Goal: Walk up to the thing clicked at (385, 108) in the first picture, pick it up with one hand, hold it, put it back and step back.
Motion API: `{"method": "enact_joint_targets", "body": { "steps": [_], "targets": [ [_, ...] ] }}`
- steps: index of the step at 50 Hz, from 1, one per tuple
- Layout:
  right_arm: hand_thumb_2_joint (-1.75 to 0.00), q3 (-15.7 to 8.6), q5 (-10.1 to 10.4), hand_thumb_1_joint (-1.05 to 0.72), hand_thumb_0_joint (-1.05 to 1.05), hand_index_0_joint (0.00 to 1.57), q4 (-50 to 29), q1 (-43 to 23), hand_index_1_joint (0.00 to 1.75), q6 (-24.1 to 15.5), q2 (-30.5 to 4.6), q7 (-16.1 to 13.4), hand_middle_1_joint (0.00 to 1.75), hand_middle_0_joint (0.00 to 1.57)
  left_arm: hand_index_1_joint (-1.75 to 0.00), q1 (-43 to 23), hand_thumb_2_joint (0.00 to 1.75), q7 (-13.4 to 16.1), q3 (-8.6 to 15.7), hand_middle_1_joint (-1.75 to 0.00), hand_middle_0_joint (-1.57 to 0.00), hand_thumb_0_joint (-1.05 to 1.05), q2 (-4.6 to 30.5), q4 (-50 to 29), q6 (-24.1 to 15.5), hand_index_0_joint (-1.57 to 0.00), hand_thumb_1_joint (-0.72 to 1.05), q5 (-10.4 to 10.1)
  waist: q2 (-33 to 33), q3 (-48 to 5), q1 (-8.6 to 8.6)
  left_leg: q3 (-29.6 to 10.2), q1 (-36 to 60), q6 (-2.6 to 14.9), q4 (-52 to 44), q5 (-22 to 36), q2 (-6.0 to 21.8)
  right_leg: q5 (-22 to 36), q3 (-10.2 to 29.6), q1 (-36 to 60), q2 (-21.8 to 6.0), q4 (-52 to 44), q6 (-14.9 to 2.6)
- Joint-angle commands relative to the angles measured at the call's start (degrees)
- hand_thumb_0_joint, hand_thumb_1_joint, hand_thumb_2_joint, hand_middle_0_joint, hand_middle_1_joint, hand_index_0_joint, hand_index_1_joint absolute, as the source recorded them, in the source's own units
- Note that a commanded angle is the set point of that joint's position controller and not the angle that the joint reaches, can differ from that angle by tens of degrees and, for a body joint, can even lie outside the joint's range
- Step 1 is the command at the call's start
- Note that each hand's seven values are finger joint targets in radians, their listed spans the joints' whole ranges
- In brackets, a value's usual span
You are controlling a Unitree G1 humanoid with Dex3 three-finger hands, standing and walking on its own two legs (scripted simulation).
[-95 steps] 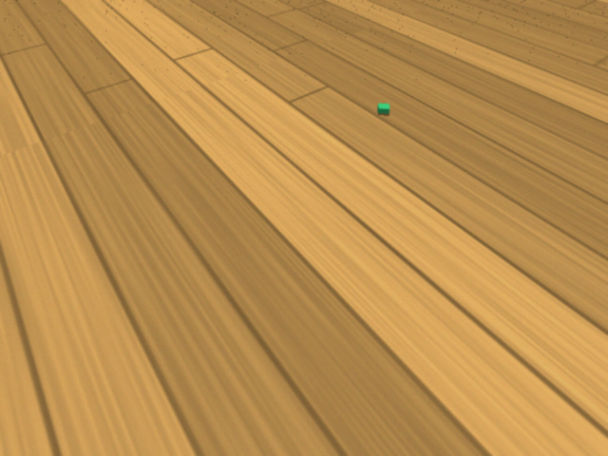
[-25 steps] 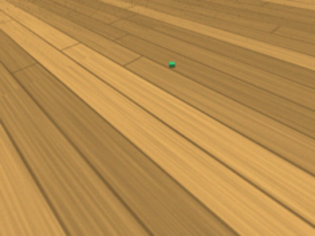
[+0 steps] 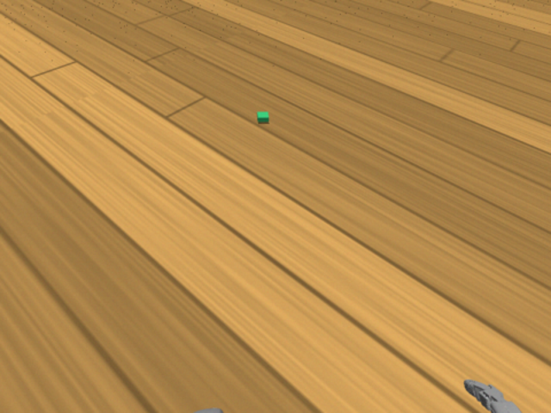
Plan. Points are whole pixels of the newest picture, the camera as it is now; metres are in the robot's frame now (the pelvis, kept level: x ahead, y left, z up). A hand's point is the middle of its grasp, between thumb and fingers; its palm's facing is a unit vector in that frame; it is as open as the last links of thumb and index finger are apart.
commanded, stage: walk up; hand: left
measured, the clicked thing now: (262, 116) +1.83 +0.11 -0.74
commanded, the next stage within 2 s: none
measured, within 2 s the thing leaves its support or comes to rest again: neither
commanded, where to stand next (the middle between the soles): +1.39 -0.07 m, yaw -4 degrees
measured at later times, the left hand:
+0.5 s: hand (189, 252) +0.41 +0.19 -0.09, palm faces -0.08 -0.91 -0.40, open 7.4 cm
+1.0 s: hand (193, 190) +0.62 +0.23 -0.13, palm faces -0.09 -0.94 -0.34, open 7.4 cm
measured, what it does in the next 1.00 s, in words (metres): walks ahead: right foot, then left foot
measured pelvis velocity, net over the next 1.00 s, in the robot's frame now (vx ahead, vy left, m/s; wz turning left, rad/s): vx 0.55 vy -0.05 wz -0.06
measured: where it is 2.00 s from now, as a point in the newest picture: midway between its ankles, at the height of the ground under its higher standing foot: (295, 222)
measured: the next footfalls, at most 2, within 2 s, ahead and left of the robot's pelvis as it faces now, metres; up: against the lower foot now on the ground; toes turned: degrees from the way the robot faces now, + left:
right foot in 0.32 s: +0.37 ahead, -0.17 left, +0.00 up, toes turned -8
left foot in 0.80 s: +0.63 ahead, +0.07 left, +0.00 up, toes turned +3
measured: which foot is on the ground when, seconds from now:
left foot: down 0.00-0.34, up 0.36-0.78, down 0.80-1.00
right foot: up 0.00-0.30, down 0.32-0.82, up 0.84-1.00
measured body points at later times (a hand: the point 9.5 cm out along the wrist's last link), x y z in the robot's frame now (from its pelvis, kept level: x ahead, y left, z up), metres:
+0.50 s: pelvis +0.28 -0.07 +0.01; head +0.29 -0.11 +0.46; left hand +0.41 +0.24 -0.07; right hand +0.32 -0.39 -0.12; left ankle +0.26 +0.09 -0.64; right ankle +0.33 -0.17 -0.72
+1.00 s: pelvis +0.55 -0.05 +0.01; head +0.57 -0.03 +0.46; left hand +0.62 +0.28 -0.11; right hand +0.65 -0.36 -0.08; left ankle +0.59 +0.06 -0.72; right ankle +0.55 -0.19 -0.66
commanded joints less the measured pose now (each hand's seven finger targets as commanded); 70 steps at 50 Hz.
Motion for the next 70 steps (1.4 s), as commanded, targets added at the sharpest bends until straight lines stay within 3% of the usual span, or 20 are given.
{"method": "enact_joint_targets", "body": {
  "steps": [1, 10, 15, 16, 17, 18, 23, 30, 34, 39, 40, 41, 42, 47, 52, 60, 61, 62, 63, 70],
  "targets": [
    [-0.9, -3.7, 1.4, -0.9, 0.0, 0.2, -3.3, 5.5, 0.3, -1.2, -16.7, -2.2, 0.3, 0.2, -0.3, -2.1, 0.9, 0.4, 3.3, -0.3, -0.2, 0.0, 13.0, -5.8, -3.5, -0.2, 0.9, -1.2, 9.9, -2.2, -3.11, -20.8, 21.9, 12.14, -21.4, -5.4, 15.6, 6.7, 3.2, -26.4, -5.9, 6.6, 0.26],
    [-0.9, -2.7, 1.3, -0.9, 0.0, 0.2, -4.3, 4.1, 0.3, -1.8, -17.3, -1.5, 0.3, 0.2, -0.3, -11.1, 0.9, -3.2, 3.8, -0.3, -0.2, 0.0, 9.5, -7.6, -1.8, -0.2, 0.9, 0.0, 10.3, 0.5, -1.79, -3.9, 11.4, 9.47, -23.8, -1.0, 10.8, 21.9, -5.5, -11.7, -6.2, -24.3, 1.99],
    [-0.9, -1.7, 0.9, -0.9, 0.0, 0.2, -3.5, 5.2, 0.3, -0.7, -15.3, -2.1, 0.3, 0.2, -0.3, -1.8, 0.9, -2.1, 6.1, -0.3, -0.2, 0.0, 12.7, -3.8, -1.9, -0.2, 0.9, 0.2, 0.2, -6.0, 5.23, 1.3, 4.1, 5.57, 1.6, 11.5, 7.0, 16.6, -7.9, 13.8, -2.0, -27.3, -0.91],
    [-0.9, -0.5, 0.9, -0.9, 0.0, 0.2, -3.4, 8.8, 0.3, -0.5, -12.6, -2.1, 0.3, 0.2, -0.3, 6.5, 0.9, -1.1, 7.7, -0.3, -0.2, 0.0, 16.6, -2.5, -2.3, -0.2, 0.9, 0.5, -9.2, -11.2, 8.57, 2.9, -3.3, 4.06, 19.7, 7.1, 1.5, 3.8, 0.2, 24.3, -5.4, -31.8, -2.16],
    [-0.9, 0.3, 1.9, -0.9, 0.0, 0.2, -4.7, 12.0, 0.3, -0.5, -10.0, -2.1, 0.3, 0.2, -0.3, 8.5, 0.9, -0.3, 8.6, -0.3, -0.2, 0.0, 22.5, -3.3, -2.7, -0.2, 0.9, -0.1, -18.3, -13.9, 6.99, 0.1, -15.4, 1.0, 33.7, -15.2, -4.8, -0.9, 33.3, 30.2, -23.7, -43.3, -8.65],
    [-0.9, -0.9, 1.6, -0.9, 0.0, 0.2, -3.3, 8.3, 0.3, 0.1, -15.9, -2.8, 0.3, 0.2, -0.3, 4.5, 0.9, 0.0, 8.2, -0.3, -0.2, 0.0, 22.2, -4.5, -2.6, -0.2, 0.9, -1.2, -8.7, -11.5, 6.78, -6.7, -17.7, 1.09, 38.0, -15.7, -0.9, -3.7, 37.6, 25.4, -25.2, -45.2, -12.38],
    [-0.9, -0.7, 1.6, -0.9, 0.0, 0.2, 0.7, 11.0, 0.3, 1.3, -13.6, -1.5, 0.3, 0.2, -0.3, -4.7, 0.9, 0.8, 5.6, -0.3, -0.2, 0.0, 13.7, -6.5, -3.7, -0.2, 0.9, -1.1, -5.2, -0.8, -0.14, -9.3, -10.1, 1.27, 27.3, -1.3, 3.1, 10.3, 8.9, 3.8, -14.0, -46.7, -7.15],
    [-0.9, -1.5, 0.1, -0.9, 0.0, 0.2, -3.2, 0.1, 0.3, 2.0, -12.1, 0.8, 0.3, 0.2, -0.3, -2.6, 0.9, 0.8, 6.1, -0.3, -0.2, 0.0, 14.8, -7.9, -5.0, -0.2, 0.9, -0.1, -2.2, 3.3, 1.36, -7.1, -13.1, -1.8, 8.7, 5.3, 4.1, 5.5, 2.6, 2.2, -14.4, -51.1, -8.98],
    [-0.9, -1.4, 0.5, -0.9, 0.0, 0.2, -4.7, -5.1, 0.3, 1.1, -10.6, 1.6, 0.3, 0.2, -0.3, -0.4, 0.9, 0.9, 6.0, -0.3, -0.2, 0.0, 14.6, -7.2, -4.7, -0.2, 0.9, 0.1, -1.0, 1.1, 2.43, -4.3, -5.3, 0.14, -2.1, 10.4, 1.8, 19.8, -2.0, 5.8, -13.0, -46.3, -7.19],
    [-0.9, -3.1, -0.3, -0.9, 0.0, 0.2, -1.0, 8.9, 0.3, 0.8, -13.9, 0.3, 0.3, 0.2, -0.3, -0.7, 0.9, 1.8, 5.0, -0.3, -0.2, 0.0, 14.1, -7.4, -3.5, -0.2, 0.9, 0.1, 6.3, -6.2, -5.08, -2.2, 17.4, 4.92, -7.7, 3.8, -2.5, 35.6, -6.0, 3.8, -10.1, -20.6, -4.28],
    [-0.9, -4.7, -1.4, -0.9, 0.0, 0.2, 0.3, 15.5, 0.3, 0.4, -18.0, -0.5, 0.3, 0.2, -0.3, 2.8, 0.9, 1.9, 3.5, -0.3, -0.2, 0.0, 10.2, -7.7, -3.2, -0.2, 0.9, -0.6, 15.1, -10.7, -7.13, -14.1, 29.8, 8.8, -9.7, -4.4, 5.5, 26.9, -8.4, -8.5, -6.2, -3.9, -1.77],
    [-0.9, -5.6, -1.1, -0.9, 0.0, 0.2, -1.7, 17.1, 0.3, 0.1, -22.0, -1.1, 0.3, 0.2, -0.3, 5.4, 0.9, 2.0, 3.0, -0.3, -0.2, 0.0, 8.1, -8.4, -3.2, -0.2, 0.9, -1.8, 21.9, -13.8, -7.15, -41.4, 39.9, 15.35, -15.4, -8.3, 19.4, 0.9, -6.4, -24.7, 3.5, 9.2, 0.67],
    [-0.9, -5.9, 1.5, -0.9, 0.0, 0.2, -2.0, 15.6, 0.3, 0.3, -21.6, -1.3, 0.3, 0.2, -0.3, 1.5, 0.9, 2.7, 3.6, -0.3, -0.2, 0.0, 13.1, -7.4, -3.1, -0.2, 0.9, -1.0, 13.0, -13.6, -7.42, -44.3, 35.7, 18.36, -18.2, -6.9, 21.3, -3.0, -0.1, -25.8, -0.1, 13.5, -0.57],
    [-0.9, -1.9, 2.1, -0.9, 0.0, 0.2, -4.5, 4.9, 0.3, -0.3, -14.8, -2.3, 0.3, 0.2, -0.3, 4.0, 0.9, 0.9, 3.3, -0.3, -0.2, 0.0, 11.5, -4.4, -2.5, -0.2, 0.9, -1.0, 10.8, -1.1, -0.51, -15.0, 11.5, 12.11, -20.6, 8.0, 12.1, 7.1, -0.6, -16.1, -6.9, 2.2, 1.29],
    [-0.9, -2.2, 1.5, -0.9, 0.0, 0.2, -5.4, 5.1, 0.3, -1.0, -16.5, -1.6, 0.3, 0.2, -0.3, -1.7, 0.9, -0.9, 3.8, -0.3, -0.2, 0.0, 10.3, -6.2, -2.1, -0.2, 0.9, 0.2, 12.5, 1.1, -1.58, -12.5, 10.3, 13.83, -23.5, -3.0, 11.3, 12.2, -4.6, -16.7, -8.1, -14.8, 2.83],
    [-0.9, -1.3, 1.4, -0.9, 0.0, 0.2, -6.0, 4.0, 0.3, 0.3, -14.2, -1.7, 0.3, 0.2, -0.3, 1.1, 0.9, -0.4, 5.8, -0.3, -0.2, 0.0, 11.8, -3.0, -3.1, -0.2, 0.9, 0.6, 4.2, -3.1, 3.26, -5.9, 1.7, 7.34, -4.5, 1.0, 6.2, 16.4, -8.5, 9.3, -2.5, -28.2, 0.65],
    [-0.9, -0.1, 1.3, -0.9, 0.0, 0.2, -5.9, 7.1, 0.3, 0.3, -11.0, -1.7, 0.3, 0.2, -0.3, 6.3, 0.9, 0.4, 7.0, -0.3, -0.2, 0.0, 14.5, -1.9, -3.7, -0.2, 0.9, 0.8, -5.3, -5.8, 5.61, -2.2, -4.2, 5.45, 10.9, 0.1, 1.7, 7.0, -1.4, 17.8, -6.5, -33.2, -0.96],
    [-0.9, 1.0, 1.6, -0.9, 0.0, 0.2, -7.0, 8.8, 0.3, 0.4, -8.0, -1.6, 0.3, 0.2, -0.3, 9.9, 0.9, 1.3, 8.1, -0.3, -0.2, 0.0, 20.4, -2.7, -4.2, -0.2, 0.9, 0.8, -16.1, -7.4, 5.99, -0.9, -15.5, 2.14, 26.9, -16.5, -5.6, -2.7, 26.5, 22.5, -23.2, -44.0, -6.02],
    [-0.9, -0.5, 1.4, -0.9, 0.0, 0.2, -5.8, 5.1, 0.3, 1.1, -14.0, -2.4, 0.3, 0.2, -0.3, 8.9, 0.9, 1.4, 7.5, -0.3, -0.2, 0.0, 21.3, -3.0, -4.0, -0.2, 0.9, 0.0, -9.1, -6.1, 6.62, -6.9, -19.0, 2.01, 32.7, -18.6, -4.4, -4.0, 35.9, 20.1, -27.7, -46.5, -12.1],
    [-0.9, -0.6, 1.2, -0.9, 0.0, 0.2, -1.1, 7.7, 0.3, 2.2, -12.2, -1.0, 0.3, 0.2, -0.3, -1.4, 0.9, 1.8, 5.2, -0.3, -0.2, 0.0, 13.6, -7.1, -4.1, -0.2, 0.9, -0.2, -5.7, -0.6, 0.58, -8.8, -9.5, -0.39, 17.1, -6.0, 0.4, 18.6, 2.7, 4.1, -16.4, -44.6, -10.14]
  ]
}}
